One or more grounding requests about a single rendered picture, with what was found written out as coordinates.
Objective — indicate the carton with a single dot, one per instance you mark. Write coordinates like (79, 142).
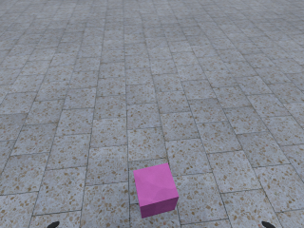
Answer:
(156, 190)

